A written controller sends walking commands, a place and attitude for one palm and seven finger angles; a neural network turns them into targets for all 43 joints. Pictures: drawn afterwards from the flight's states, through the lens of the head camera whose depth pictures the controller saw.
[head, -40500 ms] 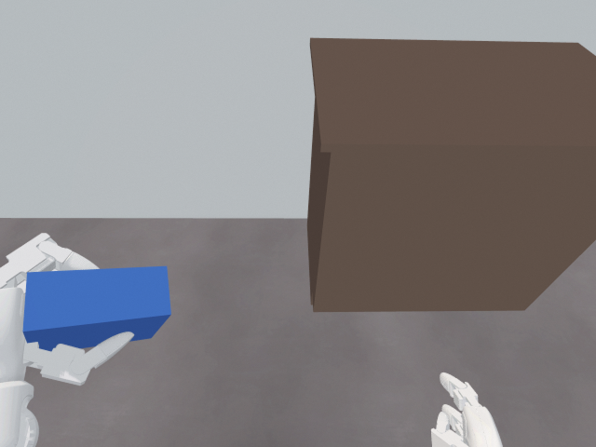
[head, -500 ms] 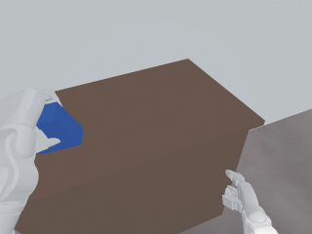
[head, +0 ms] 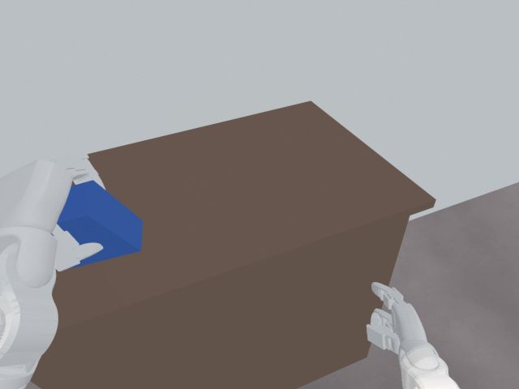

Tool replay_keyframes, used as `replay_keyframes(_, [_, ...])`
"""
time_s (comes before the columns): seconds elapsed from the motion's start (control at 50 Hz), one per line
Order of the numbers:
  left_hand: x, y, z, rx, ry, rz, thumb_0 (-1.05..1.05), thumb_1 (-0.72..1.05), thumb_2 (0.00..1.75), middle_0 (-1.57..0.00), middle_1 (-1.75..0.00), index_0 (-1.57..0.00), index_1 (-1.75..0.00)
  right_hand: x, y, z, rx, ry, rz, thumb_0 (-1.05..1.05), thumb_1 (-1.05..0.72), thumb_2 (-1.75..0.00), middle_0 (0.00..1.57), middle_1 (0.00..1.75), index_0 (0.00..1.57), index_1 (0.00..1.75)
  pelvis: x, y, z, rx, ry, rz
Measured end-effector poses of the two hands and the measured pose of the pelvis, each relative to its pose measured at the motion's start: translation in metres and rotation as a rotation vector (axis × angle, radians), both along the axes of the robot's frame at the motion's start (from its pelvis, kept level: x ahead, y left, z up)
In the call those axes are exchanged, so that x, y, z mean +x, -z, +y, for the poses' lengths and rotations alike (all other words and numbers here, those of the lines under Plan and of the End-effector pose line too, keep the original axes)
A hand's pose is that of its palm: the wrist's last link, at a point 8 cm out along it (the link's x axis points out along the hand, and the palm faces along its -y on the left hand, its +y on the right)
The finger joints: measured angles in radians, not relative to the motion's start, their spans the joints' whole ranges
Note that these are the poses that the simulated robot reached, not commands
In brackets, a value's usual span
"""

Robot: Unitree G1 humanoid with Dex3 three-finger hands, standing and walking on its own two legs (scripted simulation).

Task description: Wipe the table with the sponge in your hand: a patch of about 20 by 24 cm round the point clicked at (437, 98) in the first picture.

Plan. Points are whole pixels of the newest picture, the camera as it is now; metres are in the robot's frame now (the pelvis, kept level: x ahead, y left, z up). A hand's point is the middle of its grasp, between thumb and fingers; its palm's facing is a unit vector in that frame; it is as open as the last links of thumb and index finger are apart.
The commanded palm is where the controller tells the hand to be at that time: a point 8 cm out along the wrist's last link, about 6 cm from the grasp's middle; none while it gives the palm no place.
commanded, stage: bring the sponge back beside the body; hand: left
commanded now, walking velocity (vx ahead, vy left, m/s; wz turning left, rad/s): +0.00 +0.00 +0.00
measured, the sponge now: (91, 233) +0.23 +0.28 +0.18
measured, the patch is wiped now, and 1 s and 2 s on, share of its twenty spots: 0.95 0.95 0.95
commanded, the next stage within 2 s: step back with the hand held close in 0.56 s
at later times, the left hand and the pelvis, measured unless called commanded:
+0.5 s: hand (73, 229) +0.20 +0.26 +0.23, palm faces +0.36 -0.19 -0.91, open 9.3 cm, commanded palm +0.14 +0.27 +0.30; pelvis -0.01 -0.01 +0.00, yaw +0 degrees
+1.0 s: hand (76, 221) +0.18 +0.22 +0.26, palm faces +0.46 -0.76 -0.46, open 9.3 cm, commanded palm +0.13 +0.29 +0.28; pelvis -0.01 +0.00 -0.01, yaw +4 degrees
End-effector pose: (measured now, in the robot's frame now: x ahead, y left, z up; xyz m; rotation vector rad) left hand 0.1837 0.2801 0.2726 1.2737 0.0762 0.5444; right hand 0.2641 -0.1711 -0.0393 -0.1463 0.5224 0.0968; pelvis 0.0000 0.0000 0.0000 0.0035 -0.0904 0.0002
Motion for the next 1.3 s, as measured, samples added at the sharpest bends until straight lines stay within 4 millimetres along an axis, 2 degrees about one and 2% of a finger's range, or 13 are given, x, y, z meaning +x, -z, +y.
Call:
replay_keyframes(0.1, [-0.011,0.001,-0.008,0.014,0.026,-0.008,-0.03,-0.47,1.08,-0.75,-1.37,-0.84,-1.38,-0.001,0.001,-0.006,-0.018,0.007,-0.006,0.01,-0.9,-0.9,0.2,0.3,0.2,0.3,-0.001,0.001,-0.002,0.001,0.0,-0.009])
replay_keyframes(0.24, [-0.021,-0.014,-0.01,0.054,0.012,-0.069,-0.03,-0.47,1.08,-0.75,-1.37,-0.84,-1.38,-0.002,-0.002,-0.008,-0.003,0.014,-0.022,0.01,-0.9,-0.9,0.2,0.3,0.2,0.3,-0.004,0.001,-0.007,0.0,0.003,-0.018])
replay_keyframes(0.48, [-0.022,0.003,-0.015,0.003,0.025,-0.024,-0.03,-0.47,1.08,-0.75,-1.37,-0.84,-1.38,-0.006,-0.004,-0.013,-0.009,0.018,-0.049,0.01,-0.9,-0.9,0.2,0.3,0.2,0.3,-0.008,0.003,-0.012,-0.001,0.002,-0.018])
replay_keyframes(0.7, [-0.021,-0.008,-0.009,0.048,0.01,-0.064,-0.03,-0.47,1.08,-0.75,-1.37,-0.84,-1.38,-0.01,-0.002,-0.018,-0.018,0.037,-0.039,0.01,-0.9,-0.9,0.2,0.3,0.2,0.3,-0.008,0.003,-0.011,-0.003,0.002,-0.02])
replay_keyframes(0.72, [-0.017,-0.005,-0.005,-0.081,0.067,-0.104,-0.03,-0.47,1.08,-0.75,-1.37,-0.84,-1.38,-0.012,-0.002,-0.018,-0.014,0.034,-0.042,0.01,-0.9,-0.9,0.2,0.3,0.2,0.3,-0.009,0.003,-0.011,-0.008,-0.013,-0.017])
replay_keyframes(0.8, [-0.006,0.019,-0.003,-0.475,0.321,-0.29,-0.03,-0.47,1.08,-0.75,-1.38,-0.84,-1.38,-0.035,0.002,-0.021,-0.041,0.013,-0.012,0.01,-0.9,-0.9,0.2,0.3,0.2,0.3,-0.01,0.005,-0.013,-0.027,-0.06,0.04])
replay_keyframes(0.88, [-0.016,0.035,-0.016,-0.589,0.487,-0.415,-0.03,-0.47,1.08,-0.74,-1.38,-0.84,-1.39,-0.074,0.021,-0.038,-0.122,0.072,0.131,0.01,-0.9,-0.9,0.2,0.3,0.2,0.3,-0.007,0.008,-0.011,-0.031,-0.076,0.086])
replay_keyframes(0.96, [-0.036,0.016,-0.02,-0.509,0.58,-0.511,-0.03,-0.47,1.08,-0.75,-1.38,-0.84,-1.38,-0.116,0.042,-0.058,-0.199,0.141,0.292,0.01,-0.9,-0.9,0.2,0.3,0.2,0.3,-0.008,0.009,-0.004,-0.023,-0.075,0.112])
replay_keyframes(1.06, [-0.05,-0.022,-0.006,-0.314,0.601,-0.662,-0.03,-0.47,1.09,-0.75,-1.37,-0.84,-1.38,-0.153,0.062,-0.067,-0.217,0.19,0.404,0.01,-0.9,-0.9,0.2,0.3,0.2,0.3,-0.016,0.011,0.004,-0.016,-0.076,0.114])
replay_keyframes(1.12, [-0.048,-0.032,0.01,-0.297,0.556,-0.721,-0.03,-0.47,1.09,-0.75,-1.37,-0.84,-1.38,-0.163,0.068,-0.066,-0.183,0.218,0.398,0.01,-0.9,-0.9,0.2,0.3,0.2,0.3,-0.021,0.011,0.007,-0.021,-0.069,0.106])
replay_keyframes(1.16, [-0.044,-0.029,0.02,-0.335,0.518,-0.728,-0.03,-0.47,1.09,-0.75,-1.38,-0.84,-1.39,-0.166,0.069,-0.063,-0.151,0.237,0.372,0.01,-0.9,-0.9,0.2,0.3,0.2,0.3,-0.026,0.012,0.008,-0.03,-0.066,0.104])
replay_keyframes(1.24, [-0.043,-0.001,0.024,-0.455,0.501,-0.672,-0.03,-0.47,1.09,-0.75,-1.38,-0.84,-1.39,-0.168,0.064,-0.057,-0.115,0.257,0.31,0.01,-0.9,-0.9,0.2,0.3,0.2,0.3,-0.039,0.016,0.01,-0.044,-0.081,0.098])
replay_keyframes(1.3, [-0.058,0.024,0.017,-0.524,0.541,-0.6,-0.03,-0.47,1.09,-0.74,-1.38,-0.84,-1.39,-0.168,0.055,-0.049,-0.13,0.244,0.273,0.01,-0.9,-0.9,0.2,0.3,0.2,0.3,-0.05,0.019,0.014,-0.04,-0.096,0.105])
